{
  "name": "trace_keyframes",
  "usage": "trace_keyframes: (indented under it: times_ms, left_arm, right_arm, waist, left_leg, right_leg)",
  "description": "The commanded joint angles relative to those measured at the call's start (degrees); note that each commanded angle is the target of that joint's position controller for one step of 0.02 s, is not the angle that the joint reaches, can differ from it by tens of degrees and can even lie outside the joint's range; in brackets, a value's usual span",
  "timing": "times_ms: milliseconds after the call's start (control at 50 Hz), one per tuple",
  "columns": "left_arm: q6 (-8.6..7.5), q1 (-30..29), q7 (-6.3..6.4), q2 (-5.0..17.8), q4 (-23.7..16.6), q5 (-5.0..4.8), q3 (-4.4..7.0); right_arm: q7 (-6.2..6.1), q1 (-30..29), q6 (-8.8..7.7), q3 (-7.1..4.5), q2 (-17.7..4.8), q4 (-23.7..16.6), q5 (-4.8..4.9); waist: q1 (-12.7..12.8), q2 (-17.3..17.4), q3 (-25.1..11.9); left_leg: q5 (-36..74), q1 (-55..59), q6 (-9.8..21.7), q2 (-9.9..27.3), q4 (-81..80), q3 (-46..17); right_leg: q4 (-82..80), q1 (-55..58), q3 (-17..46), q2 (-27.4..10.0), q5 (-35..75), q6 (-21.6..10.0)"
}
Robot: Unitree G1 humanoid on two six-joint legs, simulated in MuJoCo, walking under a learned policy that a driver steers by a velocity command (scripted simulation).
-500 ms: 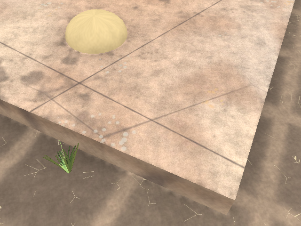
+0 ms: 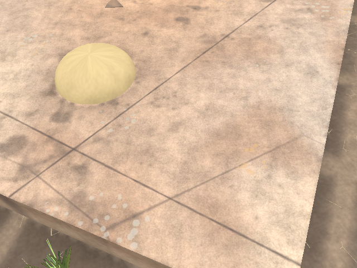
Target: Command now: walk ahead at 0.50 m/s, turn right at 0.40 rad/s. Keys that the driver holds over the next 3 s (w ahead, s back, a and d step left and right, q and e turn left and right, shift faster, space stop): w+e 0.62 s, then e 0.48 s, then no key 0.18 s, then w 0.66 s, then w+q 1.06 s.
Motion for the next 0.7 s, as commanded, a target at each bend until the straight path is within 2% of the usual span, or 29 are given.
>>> trace_keyframes:
  times_ms: [20, 60, 100, 140, 160, 180, 200, 220, 240, 260, 280, 300, 320, 340, 360, 400, 420, 440, 460, 500, 520, 560, 580, 600, 620, 640, 660, 680, 700]
  left_arm:
    - [-0.57, 0.7, 0.37, 8.9, -2.3, -0.02, 2.19]
    - [-0.21, 2.3, 0.38, 9.0, -1.7, 0.37, 2.43]
    - [-0.1, 2.8, 0.43, 9.4, -1.6, 0.62, 2.66]
    - [0.1, 1.5, 0.41, 9.6, -2.3, 1.21, 2.92]
    - [0.18, 0.8, 0.48, 9.6, -2.7, 1.17, 3.06]
    - [0.24, -0.2, 0.73, 9.4, -3.1, 1.11, 3.21]
    - [0.26, -2.5, 0.84, 10.2, -3.7, 0.63, 3.43]
    - [0.3, -4.4, 0.63, 9.9, -4.1, 0.4, 3.44]
    - [-0.16, -4.9, 0.55, 5.6, -5.9, -0.61, 2.38]
    - [0.02, 1.2, 0.93, -0.7, -7.4, -0.52, 0.95]
    - [1.63, 4.3, 1.33, 3.9, -5.8, 1.06, 1.76]
    - [2.42, 0.5, 0.78, 6.6, -5.3, 2.7, 2.32]
    - [2.58, -3.3, -0.16, 5.8, -6.6, 3.05, 2.41]
    - [2.93, -4.7, -0.88, 4.5, -7.2, 2.94, 2.17]
    - [3.43, -5.8, -1.51, 2.9, -8.1, 3.02, 1.86]
    - [3.71, -8.1, -1.47, 0.6, -10.3, 2.2, 1.24]
    - [4.28, -10.4, -0.29, -1.6, -11.5, 1.66, 0.67]
    - [4.46, -13.3, 0.68, -2.8, -14.0, 1.42, 0.02]
    - [4.55, -17.8, 1.34, -4.3, -16.7, 1.34, -0.84]
    - [5.01, -24.7, 2.46, -5.9, -22.1, 1.94, -1.94]
    - [5.11, -26.2, 2.88, -6.4, -23.3, 2.12, -2.5]
    - [5.16, -29.0, 3.0, -6.2, -26.1, 1.88, -2.98]
    - [4.99, -31.7, 2.63, -8.1, -28.8, 2.46, -4.19]
    - [5.04, -33.5, 2.23, -8.2, -30.1, 2.57, -4.47]
    - [5.23, -33.9, 1.93, -7.9, -31.2, 2.65, -4.48]
    - [5.48, -31.4, 0.74, -7.8, -31.9, 2.61, -4.94]
    - [5.47, -33.6, 0.05, -8.4, -31.8, 1.46, -5.39]
    - [5.15, -30.5, -0.27, -7.6, -30.0, 0.77, -5.15]
    - [5.5, -24.5, -0.25, -6.0, -27.9, 0.71, -4.36]
  right_arm:
    - [-0.03, -1.4, 0.19, -0.28, -3.1, -3.5, 0.15]
    - [-0.09, -6.1, 0.14, 0.2, -2.5, -5.1, 0.49]
    - [-0.43, -8.8, -0.1, 0.46, -2.5, -6.0, 0.79]
    - [-1.25, -7.9, -0.14, 0.72, -2.1, -5.9, 1.64]
    - [-1.63, -7.0, -0.25, 0.65, -2.8, -5.8, 1.78]
    - [-1.98, -3.3, -0.51, 0.44, -3.2, -5.0, 1.84]
    - [-2.37, 1.5, -0.91, -0.15, -4.3, -3.6, 1.66]
    - [-2.87, 7.4, -1.6, -1.02, -5.2, -2.3, 0.83]
    - [-3.52, 14.1, -2.46, -2.28, -9.9, -1.9, -0.72]
    - [-3.61, 13.1, -1.84, -2.76, -13.9, -2.7, -0.71]
    - [-3.26, 10.7, -0.82, -3.45, -12.7, -3.1, 0.3]
    - [-2.9, 6.2, -0.63, -1.89, -5.8, -4.9, 0.72]
    - [-2.64, 3.7, -0.81, -1.16, -3.5, -5.1, 0.9]
    - [-2.61, 3.8, -1.26, -0.85, -2.5, -4.7, 0.87]
    - [-2.88, 5.8, -1.95, -0.83, -2.4, -3.7, 0.73]
    - [-2.36, 9.5, -2.9, -0.89, -1.9, -1.4, 0.81]
    - [-2.1, 13.1, -3.18, -0.97, -1.7, 0.1, 0.71]
    - [-1.76, 14.6, -3.32, -0.77, -1.1, 1.3, 0.82]
    - [-1.56, 16.4, -3.59, -0.52, -0.7, 2.7, 0.49]
    - [-1.19, 20.5, -4.64, -0.24, -0.3, 6.4, 0.73]
    - [-0.48, 21.1, -4.94, -0.16, -0.5, 7.1, 0.33]
    - [-0.14, 20.3, -5.39, -0.01, -1.1, 8.2, 0.89]
    - [-0.15, 21.1, -4.83, 0.52, 0.8, 9.9, 1.36]
    - [-0.65, 21.9, -4.58, 0.72, 0.9, 10.5, 1.35]
    - [-1.3, 22.6, -4.46, 0.61, 0.0, 10.9, 1.29]
    - [-2.72, 20.9, -4.01, 0.12, -2.7, 9.7, 1.97]
    - [-3.59, 20.4, -2.77, 0.2, -2.2, 9.6, 2.97]
    - [-3.84, 18.9, -1.96, 1.02, -1.8, 7.5, 3.62]
    - [-4.1, 20.0, -1.59, -0.12, -6.8, 6.2, 3.46]
  waist:
    - [-1.3, -6.3, -1.4]
    - [0.3, -6.6, -0.6]
    - [1.1, -7.2, -1.1]
    - [0.6, -8.8, -3.0]
    - [0.2, -8.7, -3.6]
    - [-1.4, -8.7, -5.1]
    - [-4.3, -7.3, -5.9]
    - [-8.0, -4.6, -7.2]
    - [-10.2, 3.4, -12.1]
    - [-4.5, 14.1, -12.8]
    - [-2.7, 9.5, -13.3]
    - [-2.9, 2.0, -6.7]
    - [-2.6, 2.7, -1.3]
    - [-2.1, 4.1, 1.0]
    - [-2.2, 5.1, 1.6]
    - [-1.6, 1.5, 0.3]
    - [-3.2, 4.1, -1.8]
    - [-2.7, 2.6, -1.5]
    - [-2.9, 1.6, 0.2]
    - [-2.1, 0.7, 4.1]
    - [-2.1, 1.3, 3.8]
    - [-0.6, -0.7, 4.9]
    - [0.7, -1.9, 5.2]
    - [0.0, -1.5, 4.9]
    - [-0.2, -0.2, 4.2]
    - [1.1, 1.4, 1.7]
    - [-0.1, 0.9, 2.1]
    - [0.4, -2.2, -1.8]
    - [2.6, 2.5, -9.0]
  left_leg:
    - [2.7, -3.6, -2.1, 0.1, -5.2, 1.2]
    - [5.1, -3.3, -2.4, -0.5, -11.3, 1.6]
    - [7.1, -0.9, -2.4, -1.9, -16.2, 1.9]
    - [5.9, 3.4, -2.0, -3.4, -17.7, 2.5]
    - [5.3, 6.0, -1.6, -3.7, -19.1, 1.9]
    - [5.3, 11.8, -1.2, -4.6, -20.3, 1.4]
    - [5.9, 17.7, -0.6, -5.5, -24.5, 1.6]
    - [7.1, 25.0, 0.1, -4.6, -30.0, 2.0]
    - [2.5, 34.8, 2.6, 7.4, -36.0, -10.6]
    - [14.9, 40.9, 6.5, 21.7, -39.1, -28.9]
    - [-5.8, 35.0, 11.7, 23.1, -40.4, -35.9]
    - [-23.6, 28.7, 11.2, 18.9, -42.9, -30.2]
    - [-23.3, 23.2, 10.1, 15.6, -44.8, -24.0]
    - [-18.5, 20.3, 8.8, 13.0, -46.2, -18.4]
    - [-13.0, 18.6, 8.3, 11.8, -46.2, -14.2]
    - [-4.2, 19.1, 8.6, 12.0, -44.5, -10.3]
    - [-2.5, 22.6, 10.5, 14.2, -43.4, -10.9]
    - [-6.9, 23.5, 10.6, 14.9, -43.7, -10.3]
    - [-10.3, 24.3, 10.3, 16.0, -44.5, -9.9]
    - [-13.2, 23.4, 8.8, 16.5, -46.8, -7.4]
    - [-11.1, 25.1, 8.7, 16.6, -47.1, -6.7]
    - [-10.6, 23.0, 6.8, 14.7, -49.1, -1.3]
    - [-9.0, 19.0, 5.4, 11.7, -50.1, 2.5]
    - [-4.5, 18.0, 5.8, 10.1, -51.5, 4.5]
    - [0.8, 19.8, 6.6, 10.2, -52.4, 5.4]
    - [13.6, 21.0, 8.7, 11.7, -56.0, 7.8]
    - [25.6, 21.4, 9.3, 10.4, -58.6, 11.6]
    - [63.2, 20.2, 8.7, 10.0, -53.6, 15.6]
    - [93.2, 25.3, 8.5, 11.8, -43.9, 15.6]
  right_leg:
    - [-7.0, 2.3, 12.8, -13.3, 16.6, -8.7]
    - [-6.4, 2.1, 13.0, -12.7, 15.5, -8.2]
    - [-4.4, 2.2, 13.0, -12.0, 19.0, -7.4]
    - [-0.4, 2.1, 13.5, -12.3, 25.4, -6.5]
    - [1.3, 1.3, 14.4, -12.4, 26.6, -5.8]
    - [3.6, -0.5, 15.6, -12.5, 26.9, -5.2]
    - [8.2, -2.3, 16.2, -11.2, 28.2, -4.3]
    - [18.2, -4.6, 14.7, -7.9, 28.6, -3.2]
    - [34.4, -11.8, 10.7, -3.1, 16.2, -0.7]
    - [46.8, -25.3, 4.9, 3.1, -22.8, 0.6]
    - [56.3, -28.8, 4.5, -1.0, -23.4, 0.7]
    - [59.6, -31.8, 4.5, -3.8, -18.8, 1.2]
    - [61.5, -33.6, 3.3, -5.0, -15.5, 1.7]
    - [63.0, -34.5, 2.9, -6.2, -12.4, 2.5]
    - [67.0, -35.1, 2.1, -6.3, -9.8, 3.1]
    - [75.1, -40.1, 2.6, -5.9, -6.5, 3.3]
    - [92.2, -47.5, -0.6, -3.9, -10.7, 2.7]
    - [97.6, -55.0, 1.9, -4.9, -12.8, 1.9]
    - [103.3, -62.3, 2.7, -4.8, -14.5, 1.1]
    - [107.2, -70.4, 6.2, -4.5, -17.0, -0.8]
    - [111.9, -74.9, 5.2, -4.2, -18.4, -1.6]
    - [106.5, -75.1, 4.2, -4.4, -18.8, -1.9]
    - [97.3, -71.3, 2.0, -6.1, -16.3, -1.9]
    - [92.7, -68.6, -0.9, -5.7, -15.4, -1.4]
    - [89.2, -67.7, -2.4, -6.6, -15.5, -0.9]
    - [80.0, -60.4, -5.0, -9.3, -16.4, -1.1]
    - [69.0, -52.6, -9.0, -8.9, -18.9, -1.3]
    - [61.5, -37.5, -15.4, -5.2, -20.2, -2.9]
    - [59.6, -29.0, -17.9, -1.0, -19.8, -3.1]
